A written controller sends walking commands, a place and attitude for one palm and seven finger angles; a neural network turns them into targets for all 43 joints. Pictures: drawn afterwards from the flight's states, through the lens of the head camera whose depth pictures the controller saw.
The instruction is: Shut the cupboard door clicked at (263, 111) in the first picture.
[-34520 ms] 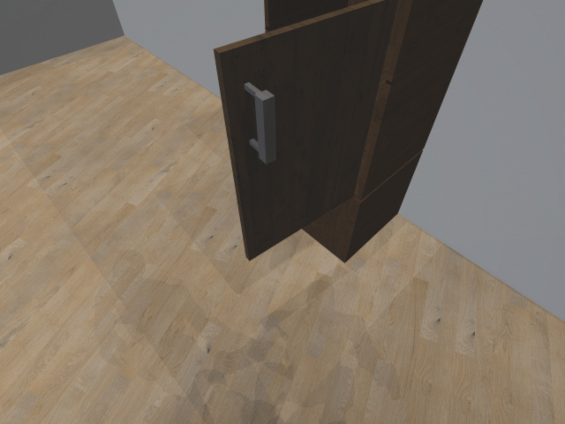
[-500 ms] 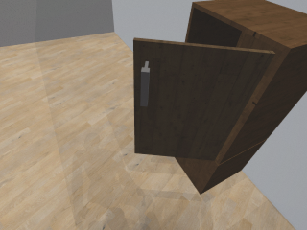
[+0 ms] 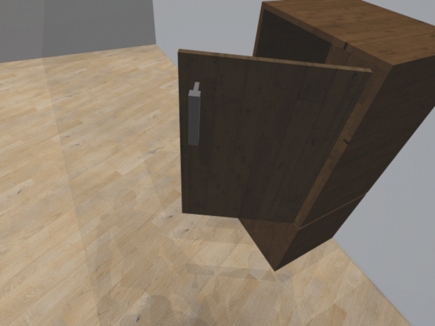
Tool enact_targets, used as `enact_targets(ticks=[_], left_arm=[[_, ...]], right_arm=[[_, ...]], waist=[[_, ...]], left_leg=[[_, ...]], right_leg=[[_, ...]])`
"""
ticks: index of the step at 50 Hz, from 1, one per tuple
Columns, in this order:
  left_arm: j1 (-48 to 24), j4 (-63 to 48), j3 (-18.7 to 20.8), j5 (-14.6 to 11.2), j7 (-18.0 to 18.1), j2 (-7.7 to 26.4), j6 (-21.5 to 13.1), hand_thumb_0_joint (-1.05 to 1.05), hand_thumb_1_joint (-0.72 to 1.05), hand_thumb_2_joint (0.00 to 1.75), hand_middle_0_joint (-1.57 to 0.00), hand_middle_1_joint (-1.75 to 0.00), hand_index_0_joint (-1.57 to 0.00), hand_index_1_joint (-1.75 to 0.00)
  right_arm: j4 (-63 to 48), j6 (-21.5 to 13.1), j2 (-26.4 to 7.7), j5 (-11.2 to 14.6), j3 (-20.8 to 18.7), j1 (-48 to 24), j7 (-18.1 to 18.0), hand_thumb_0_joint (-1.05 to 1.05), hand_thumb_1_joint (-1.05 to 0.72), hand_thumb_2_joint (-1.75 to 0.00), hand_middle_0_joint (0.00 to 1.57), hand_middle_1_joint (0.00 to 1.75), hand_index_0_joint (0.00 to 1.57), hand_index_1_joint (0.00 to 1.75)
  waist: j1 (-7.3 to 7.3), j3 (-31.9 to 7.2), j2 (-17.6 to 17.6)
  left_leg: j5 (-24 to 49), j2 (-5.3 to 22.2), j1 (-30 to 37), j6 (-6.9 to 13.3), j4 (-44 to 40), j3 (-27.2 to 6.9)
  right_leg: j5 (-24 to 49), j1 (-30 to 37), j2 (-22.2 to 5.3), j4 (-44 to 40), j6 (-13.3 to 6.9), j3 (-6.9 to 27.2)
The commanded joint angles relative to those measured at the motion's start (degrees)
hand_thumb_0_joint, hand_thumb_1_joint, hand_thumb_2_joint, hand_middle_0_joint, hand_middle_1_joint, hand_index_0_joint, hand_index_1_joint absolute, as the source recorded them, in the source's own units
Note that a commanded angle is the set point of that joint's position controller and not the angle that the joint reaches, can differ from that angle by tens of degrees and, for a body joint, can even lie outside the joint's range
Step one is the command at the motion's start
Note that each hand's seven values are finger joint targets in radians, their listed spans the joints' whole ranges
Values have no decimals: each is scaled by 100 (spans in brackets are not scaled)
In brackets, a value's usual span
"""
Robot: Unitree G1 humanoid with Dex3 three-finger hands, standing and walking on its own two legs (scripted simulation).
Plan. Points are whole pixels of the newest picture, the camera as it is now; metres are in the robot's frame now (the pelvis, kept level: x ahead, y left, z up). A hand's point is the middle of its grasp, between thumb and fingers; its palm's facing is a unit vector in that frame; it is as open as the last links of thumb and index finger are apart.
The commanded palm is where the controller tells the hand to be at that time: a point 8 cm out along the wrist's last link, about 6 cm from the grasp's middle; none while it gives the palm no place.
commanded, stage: shuffle to correct the standing spot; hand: left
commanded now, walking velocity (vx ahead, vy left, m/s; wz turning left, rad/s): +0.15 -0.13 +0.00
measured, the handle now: (195, 114) +0.54 +0.10 +0.12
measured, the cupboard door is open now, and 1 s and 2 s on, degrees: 58 58 58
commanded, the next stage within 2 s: come to a stop and stand still in 0.66 s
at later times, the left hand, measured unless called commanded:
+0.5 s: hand out of the picture +0.16 +0.18 -0.18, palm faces -0.06 -0.99 -0.10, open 7.4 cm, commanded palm none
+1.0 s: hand (175, 288) +0.25 +0.11 -0.18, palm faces +0.03 -0.99 -0.16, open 7.3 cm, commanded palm none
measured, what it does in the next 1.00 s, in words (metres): walks ahead: left foot, then right foot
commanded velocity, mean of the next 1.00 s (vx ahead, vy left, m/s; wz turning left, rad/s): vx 0.01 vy -0.08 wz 0.00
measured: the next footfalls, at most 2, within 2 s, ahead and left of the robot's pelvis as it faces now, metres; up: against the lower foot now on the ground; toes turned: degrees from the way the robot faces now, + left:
left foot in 0.14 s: +0.03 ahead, +0.08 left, +0.00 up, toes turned +4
right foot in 0.72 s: +0.18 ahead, -0.18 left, +0.00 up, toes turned -1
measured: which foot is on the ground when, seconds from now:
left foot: up 0.00-0.12, down 0.14-0.72, up 0.74-1.00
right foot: down 0.00-0.14, up 0.16-0.70, down 0.72-1.00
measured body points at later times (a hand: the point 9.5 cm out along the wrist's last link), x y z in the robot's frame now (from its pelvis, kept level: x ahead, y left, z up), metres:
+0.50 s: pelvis +0.07 +0.01 +0.01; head +0.12 +0.07 +0.45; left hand +0.17 +0.23 -0.17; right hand -0.04 -0.18 -0.11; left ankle -0.01 +0.08 -0.74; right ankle +0.11 -0.17 -0.62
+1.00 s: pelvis +0.15 -0.06 -0.01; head +0.20 -0.04 +0.43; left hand +0.25 +0.16 -0.17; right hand +0.20 -0.30 -0.15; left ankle +0.15 +0.04 -0.72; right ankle +0.20 -0.15 -0.74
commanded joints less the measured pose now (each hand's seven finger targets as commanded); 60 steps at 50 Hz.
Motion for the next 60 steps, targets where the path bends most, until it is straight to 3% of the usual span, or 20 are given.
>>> enact_targets(ticks=[1, 5, 6, 7, 8, 9, 11, 16, 28, 32, 34, 35, 36, 37, 38, 43, 51, 54, 56, 60], left_arm=[[-542, -584, 77, 57, 19, 645, -276, 0, 90, 90, -20, -30, -20, -30], [-118, -422, 93, 41, -48, 726, -128, 0, 90, 90, -20, -30, -20, -30], [-21, -428, 66, 10, -92, 564, -113, 0, 90, 90, -20, -30, -20, -30], [80, -555, 52, -9, -169, 309, -109, 0, 90, 90, -20, -30, -20, -30], [-453, -817, 94, 68, -199, 498, -99, 0, 90, 90, -20, -30, -20, -30], [-776, -957, 119, 124, -231, 619, -65, 0, 90, 90, -20, -30, -20, -30], [-898, -823, 162, 122, -258, 564, -61, 0, 90, 90, -20, -30, -20, -30], [-1066, -750, 132, 57, -326, 358, -4, 0, 90, 90, -20, -30, -20, -30], [-3093, -1365, -83, -9, -394, 310, 2, 0, 90, 90, -20, -30, -20, -30], [-2555, -1285, -29, -79, -374, 513, -76, 0, 90, 90, -20, -30, -20, -30], [-1672, -1005, 64, -48, -323, 848, -126, 0, 90, 90, -20, -30, -20, -30], [-1096, -850, 159, 0, -248, 1147, -163, 0, 90, 90, -20, -30, -20, -30], [-616, -708, 242, -4, -186, 1371, -181, 0, 90, 90, -20, -30, -20, -30], [-706, -797, 199, -45, -116, 1343, -209, 0, 90, 90, -20, -30, -20, -30], [-1182, -896, 148, -35, -72, 1153, -126, 0, 90, 90, -20, -30, -20, -30], [-2114, -1179, 81, -1, 66, 797, -208, 0, 90, 90, -20, -30, -20, -30], [-1719, -1077, 205, -65, -7, 1060, -109, 0, 90, 90, -20, -30, -20, -30], [-1536, -1140, 120, -94, -32, 629, 15, 0, 90, 90, -20, -30, -20, -30], [-1477, -1013, 112, -47, -25, 671, 105, 0, 90, 90, -20, -30, -20, -30], [-608, -1137, -40, 39, 46, 1024, -30, 0, 90, 90, -20, -30, -20, -30]], right_arm=[[-307, -222, -226, 1, -41, 353, 29, 0, -90, -90, 20, 30, 20, 30], [-202, -403, -85, -21, 93, 678, -74, 0, -90, -90, 20, 30, 20, 30], [-77, -454, -338, -23, 72, 1000, -148, 0, -90, -90, 20, 30, 20, 30], [-73, -468, -874, -71, -58, 1294, -211, 0, -90, -90, 20, 30, 20, 30], [-130, -411, -1152, -73, -110, 1450, -273, 0, -90, -90, 20, 30, 20, 30], [-132, -410, -1137, -85, -80, 1312, -306, 0, -90, -90, 20, 30, 20, 30], [-53, -500, -687, -82, 70, 1067, -314, 0, -90, -90, 20, 30, 20, 30], [177, -654, -412, -63, 225, 1433, -339, 0, -90, -90, 20, 30, 20, 30], [519, -543, -510, -152, 221, 2311, -398, 0, -90, -90, 20, 30, 20, 30], [408, -485, -785, -71, 96, 1846, -370, 0, -90, -90, 20, 30, 20, 30], [363, -451, -797, 42, 25, 1689, -331, 0, -90, -90, 20, 30, 20, 30], [362, -446, -632, 108, 18, 1778, -282, 0, -90, -90, 20, 30, 20, 30], [276, -432, -379, 132, 21, 1857, -252, 0, -90, -90, 20, 30, 20, 30], [113, -349, -480, 155, 27, 1635, -287, 0, -90, -90, 20, 30, 20, 30], [33, -286, -311, 129, -8, 1408, -274, 0, -90, -90, 20, 30, 20, 30], [26, -57, 62, 96, 46, 1312, -167, 0, -90, -90, 20, 30, 20, 30], [-260, -83, -195, 72, -22, 696, -133, 0, -90, -90, 20, 30, 20, 30], [-591, -114, -759, -23, -95, -5, -126, 0, -90, -90, 20, 30, 20, 30], [-765, -144, -670, -47, -3, -680, -146, 0, -90, -90, 20, 30, 20, 30], [-1155, -249, -942, -10, -170, -1003, -69, 0, -90, -90, 20, 30, 20, 30]], waist=[[-374, 861, -388], [-186, 672, -190], [-256, 590, 466], [-338, 435, 1841], [-478, 793, 1399], [-413, 942, 699], [-220, 953, 358], [-181, 698, 748], [-720, 662, 1094], [-339, 150, 1198], [42, -120, 732], [283, -580, -160], [320, -1282, -1331], [289, -1297, -1079], [107, -396, -569], [-460, -238, -228], [-274, -210, -524], [-43, 260, 1102], [59, 536, 1248], [228, -157, 1040]], left_leg=[[-297, 272, 203, -17, 253, 17], [-190, 173, 1715, 29, -2713, 318], [-374, 651, 2388, 111, -3293, -337], [-1189, 2148, 2827, 560, -3908, -2522], [-1242, 2937, 2431, 1078, -4260, -3431], [-956, 2999, 2165, 1294, -4317, -3301], [532, 2363, 1863, 821, -4077, -2289], [3874, 1627, 2315, 313, -3477, -702], [5210, 1811, 3279, 583, -2926, -640], [5605, 1732, 2771, 427, -2379, -411], [4847, 1498, 1811, 148, -1503, -374], [2899, 1087, 609, -36, -262, -95], [-1932, 153, -357, -252, 1665, 371], [-2275, 283, -183, -141, 2361, -252], [-1917, 420, -467, -131, 2544, -210], [-1041, 550, 668, -254, 912, -209], [362, 302, 1721, -298, -2202, 30], [1694, 1669, 1134, 460, -3103, -1249], [1665, 1734, 364, 794, -3615, -1282], [2562, 1250, 1698, 401, -2215, -829]], right_leg=[[-1686, -1173, -1355, -1537, -880, 1399], [-1881, -1258, -925, -370, -603, 1108], [-1754, -1751, -656, 570, -393, 866], [-1822, -2788, -160, 1962, -39, 212], [-1721, -3275, -306, 2992, 27, 275], [-1413, -3370, -533, 3580, 42, 565], [-666, -3146, -548, 4089, 125, 589], [29, -3173, -386, 4712, 267, 189], [-209, -3440, -559, 3043, 221, -252], [-157, -1377, -339, 1228, 73, -387], [1103, 531, -279, 322, -56, -426], [3031, 1948, -1231, 516, -458, 421], [5507, 2805, -2583, 619, -1190, 1540], [5077, 1930, -2756, 211, -1534, 1618], [4304, 1200, -2435, -36, -1455, 1141], [2969, -736, -1920, -239, -1016, 427], [1869, -663, -1797, 135, -642, 938], [-377, -749, -681, 733, 121, 20], [-1201, -271, -559, 1834, 215, 34], [-511, -840, -551, 844, 205, 151]])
